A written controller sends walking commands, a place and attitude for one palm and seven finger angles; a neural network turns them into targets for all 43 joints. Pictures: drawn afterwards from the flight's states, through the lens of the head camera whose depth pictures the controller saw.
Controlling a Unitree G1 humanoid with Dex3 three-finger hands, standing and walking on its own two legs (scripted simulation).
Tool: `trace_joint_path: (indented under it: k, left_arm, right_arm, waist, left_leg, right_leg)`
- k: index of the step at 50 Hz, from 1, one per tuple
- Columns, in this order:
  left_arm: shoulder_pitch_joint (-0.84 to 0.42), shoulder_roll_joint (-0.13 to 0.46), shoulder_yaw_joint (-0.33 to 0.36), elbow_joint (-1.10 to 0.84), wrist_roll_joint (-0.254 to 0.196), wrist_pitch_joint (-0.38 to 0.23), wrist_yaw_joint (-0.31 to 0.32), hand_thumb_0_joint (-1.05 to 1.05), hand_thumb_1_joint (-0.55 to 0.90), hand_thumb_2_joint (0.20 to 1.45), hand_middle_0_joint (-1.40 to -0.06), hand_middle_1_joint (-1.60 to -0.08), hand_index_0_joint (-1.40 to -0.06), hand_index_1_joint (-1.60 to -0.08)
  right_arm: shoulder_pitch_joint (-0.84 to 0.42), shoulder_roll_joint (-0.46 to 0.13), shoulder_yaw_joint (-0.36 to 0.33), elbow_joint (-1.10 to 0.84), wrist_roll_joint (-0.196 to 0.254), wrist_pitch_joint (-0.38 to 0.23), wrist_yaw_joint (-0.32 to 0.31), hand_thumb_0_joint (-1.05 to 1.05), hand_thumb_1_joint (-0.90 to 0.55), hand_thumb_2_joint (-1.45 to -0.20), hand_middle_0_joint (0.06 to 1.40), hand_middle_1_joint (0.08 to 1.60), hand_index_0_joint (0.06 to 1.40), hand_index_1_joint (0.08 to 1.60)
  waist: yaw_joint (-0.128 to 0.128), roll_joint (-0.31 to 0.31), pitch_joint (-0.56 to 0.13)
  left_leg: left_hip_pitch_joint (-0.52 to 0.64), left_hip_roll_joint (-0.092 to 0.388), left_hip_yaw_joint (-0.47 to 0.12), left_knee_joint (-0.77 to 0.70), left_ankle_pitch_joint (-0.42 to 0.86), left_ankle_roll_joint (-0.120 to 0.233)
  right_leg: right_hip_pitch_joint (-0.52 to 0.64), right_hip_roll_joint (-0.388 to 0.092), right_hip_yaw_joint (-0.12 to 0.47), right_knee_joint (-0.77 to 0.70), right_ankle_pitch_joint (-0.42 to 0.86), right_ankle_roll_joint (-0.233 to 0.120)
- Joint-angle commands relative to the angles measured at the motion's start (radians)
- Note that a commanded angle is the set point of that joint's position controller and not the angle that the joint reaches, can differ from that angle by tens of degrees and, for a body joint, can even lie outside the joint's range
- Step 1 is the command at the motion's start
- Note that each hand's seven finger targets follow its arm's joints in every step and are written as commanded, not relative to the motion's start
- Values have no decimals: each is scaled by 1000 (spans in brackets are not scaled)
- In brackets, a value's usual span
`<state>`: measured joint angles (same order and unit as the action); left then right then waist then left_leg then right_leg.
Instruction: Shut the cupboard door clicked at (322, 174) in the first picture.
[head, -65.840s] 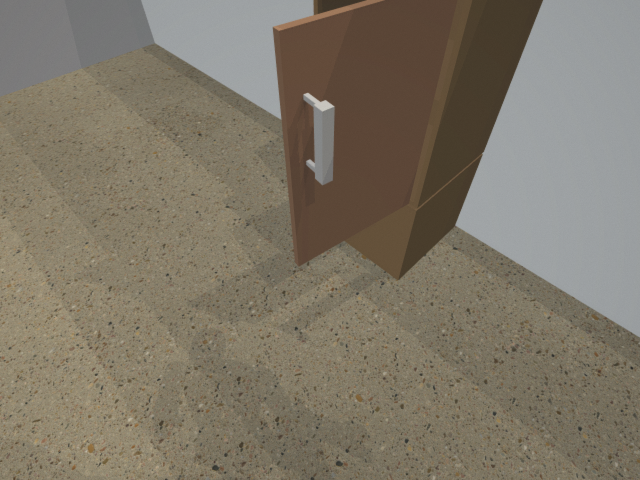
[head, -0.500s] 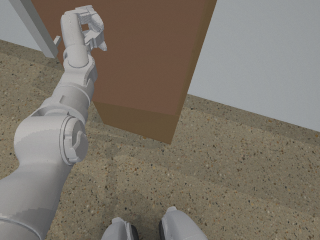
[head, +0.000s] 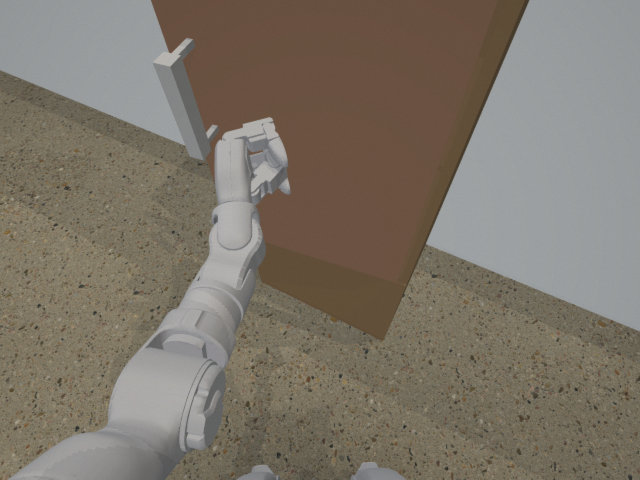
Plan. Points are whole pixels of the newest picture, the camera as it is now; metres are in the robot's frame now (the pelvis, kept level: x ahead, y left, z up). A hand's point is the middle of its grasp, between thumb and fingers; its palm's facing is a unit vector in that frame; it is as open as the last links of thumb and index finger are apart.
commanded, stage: draw the hand back to the body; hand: left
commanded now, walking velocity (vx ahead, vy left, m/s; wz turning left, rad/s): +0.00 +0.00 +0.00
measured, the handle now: (193, 102) +0.62 +0.15 +0.10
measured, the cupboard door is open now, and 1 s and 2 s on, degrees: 8 8 8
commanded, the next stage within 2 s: step back with the hand held close in 1.68 s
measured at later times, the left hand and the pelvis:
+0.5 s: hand (197, 224) +0.38 +0.11 +0.13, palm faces +0.06 -1.00 +0.01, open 3.1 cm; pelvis -0.01 +0.00 +0.03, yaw -1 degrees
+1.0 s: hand (2, 336) +0.25 +0.23 +0.18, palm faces +0.24 -0.93 -0.28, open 3.9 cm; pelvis +0.00 +0.03 +0.05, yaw +1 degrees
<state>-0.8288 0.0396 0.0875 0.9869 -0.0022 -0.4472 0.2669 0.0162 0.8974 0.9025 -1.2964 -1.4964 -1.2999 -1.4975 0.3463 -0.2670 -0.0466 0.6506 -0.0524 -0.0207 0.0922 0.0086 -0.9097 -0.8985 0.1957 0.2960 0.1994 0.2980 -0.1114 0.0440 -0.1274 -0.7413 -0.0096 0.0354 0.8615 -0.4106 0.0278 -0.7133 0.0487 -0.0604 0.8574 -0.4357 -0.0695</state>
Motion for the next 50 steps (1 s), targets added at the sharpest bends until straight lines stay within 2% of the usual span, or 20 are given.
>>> trace_joint_path:
  k: [1,5,7,9,12,15,19,20,22,24,26,28,30,31,33,36,40,42,45,50]
  left_arm:
    - [-513,144,13,-109,51,-12,8,0,900,900,-1300,-1500,-1300,-1500]
    - [-517,193,98,15,-19,111,11,0,900,900,-1300,-1500,-1300,-1500]
    - [-483,256,172,-59,-64,107,-9,0,900,900,-1300,-1500,-1300,-1500]
    - [-427,310,223,-204,-80,37,-37,0,900,900,-1300,-1500,-1300,-1500]
    - [-267,315,182,-361,-38,-55,-94,0,900,900,-1300,-1500,-1300,-1500]
    - [-78,222,65,-394,-22,-15,-162,0,900,900,-1300,-1500,-1300,-1500]
    - [-23,159,10,-539,-151,156,-251,0,900,900,-1300,-1500,-1300,-1500]
    - [-4,175,29,-592,-180,186,-260,0,900,900,-1300,-1500,-1300,-1500]
    - [-26,212,52,-713,-206,205,-261,0,900,900,-1300,-1500,-1300,-1500]
    - [-10,226,36,-843,-190,178,-247,0,900,900,-1300,-1500,-1300,-1500]
    - [64,252,37,-899,-162,151,-235,0,900,900,-1273,-1470,-1273,-1470]
    - [171,288,61,-899,-150,155,-232,0,900,900,-1217,-1410,-1217,-1410]
    - [262,269,52,-858,-160,205,-252,0,900,900,-1163,-1350,-1163,-1350]
    - [330,308,-5,-894,-95,219,-234,0,900,900,-1135,-1320,-1135,-1320]
    - [441,297,9,-911,-102,245,-231,0,900,900,-1080,-1260,-1080,-1260]
    - [502,318,22,-993,-96,270,-230,0,900,900,-997,-1170,-997,-1170]
    - [553,346,36,-1182,-85,291,-218,0,900,900,-887,-1050,-887,-1050]
    - [586,371,59,-1283,-81,298,-207,0,900,900,-832,-990,-832,-990]
    - [658,378,69,-1371,-73,309,-193,0,900,900,-750,-900,-750,-900]
    - [853,387,121,-1414,-69,329,-181,0,900,900,-613,-750,-613,-750]
  right_arm:
    - [159,-111,-35,-24,7,12,-5,0,-900,-900,200,300,200,300]
    - [130,-117,-14,-54,27,42,-32,0,-900,-900,200,300,200,300]
    - [102,-117,-7,-85,30,42,-44,0,-900,-900,200,300,200,300]
    - [82,-107,-3,-115,29,33,-50,0,-900,-900,200,300,200,300]
    - [67,-97,-5,-138,28,14,-41,0,-900,-900,200,300,200,300]
    - [50,-101,-15,-152,51,19,-32,0,-900,-900,200,300,200,300]
    - [-12,-108,-16,-182,104,26,-62,0,-900,-900,200,300,200,300]
    - [-34,-108,-14,-184,110,24,-76,0,-900,-900,200,300,200,300]
    - [-75,-103,-5,-187,113,9,-96,0,-900,-900,200,300,200,300]
    - [-111,-88,7,-189,110,-12,-108,0,-900,-900,200,300,200,300]
    - [-126,-84,14,-185,103,-35,-113,0,-900,-900,200,300,200,300]
    - [-150,-86,20,-187,103,-44,-114,0,-900,-900,200,300,200,300]
    - [-189,-83,30,-196,111,-45,-114,0,-900,-900,200,300,200,300]
    - [-205,-56,28,-202,113,-13,-125,0,-900,-900,200,300,200,300]
    - [-232,-59,32,-223,115,12,-140,0,-900,-900,200,300,200,300]
    - [-269,-54,48,-234,113,32,-150,0,-900,-900,200,300,200,300]
    - [-281,-53,58,-245,104,27,-154,0,-900,-900,200,300,200,300]
    - [-284,-52,61,-249,96,16,-155,0,-900,-900,200,300,200,300]
    - [-291,-54,66,-246,86,-2,-157,0,-900,-900,200,300,200,300]
    - [-290,-58,63,-231,78,-16,-155,0,-900,-900,200,300,200,300]
  waist:
    - [-69,-74,-393]
    - [-54,-182,-336]
    - [-13,-200,-385]
    - [38,-143,-476]
    - [64,-115,-493]
    - [56,-116,-392]
    - [50,-136,-304]
    - [66,-131,-290]
    - [68,-138,-255]
    - [78,-59,-240]
    - [90,-38,-218]
    - [111,-24,-180]
    - [117,-42,-119]
    - [103,-91,-73]
    - [111,-152,-39]
    - [117,-95,7]
    - [121,26,-28]
    - [125,39,-63]
    - [129,45,-47]
    - [142,-4,-5]
  left_leg:
    - [269,-13,-31,-30,359,10]
    - [176,-28,-18,-79,261,15]
    - [167,-34,-12,-101,262,14]
    - [207,-36,-5,-105,329,14]
    - [230,-35,5,-102,364,20]
    - [275,-23,12,-126,330,24]
    - [348,-17,13,-185,253,24]
    - [365,-17,11,-196,248,24]
    - [386,-18,3,-217,225,29]
    - [443,-15,-5,-246,238,33]
    - [475,-10,-16,-265,256,32]
    - [479,-7,-18,-281,245,29]
    - [460,-6,-20,-311,196,22]
    - [458,-2,-28,-355,170,13]
    - [466,1,-27,-375,163,17]
    - [530,9,-30,-422,178,19]
    - [642,20,-50,-478,260,11]
    - [679,23,-59,-492,301,8]
    - [707,31,-78,-514,343,0]
    - [709,42,-90,-529,406,-17]
  right_leg:
    - [155,-19,74,-98,554,85]
    - [262,-29,103,-161,541,101]
    - [368,-38,121,-171,590,103]
    - [455,-41,125,-145,699,95]
    - [490,-43,127,-125,792,100]
    - [430,-35,115,-166,726,118]
    - [435,-46,135,-291,563,139]
    - [446,-46,136,-311,532,135]
    - [450,-51,144,-347,467,132]
    - [436,-40,117,-343,416,100]
    - [419,-26,87,-325,390,70]
    - [416,-28,86,-330,356,64]
    - [412,-35,85,-355,290,63]
    - [446,-70,141,-422,267,83]
    - [480,-81,145,-463,239,93]
    - [490,-68,116,-491,225,71]
    - [536,-47,73,-496,300,46]
    - [566,-43,65,-501,332,42]
    - [579,-37,53,-511,348,37]
    - [598,-34,39,-520,367,38]
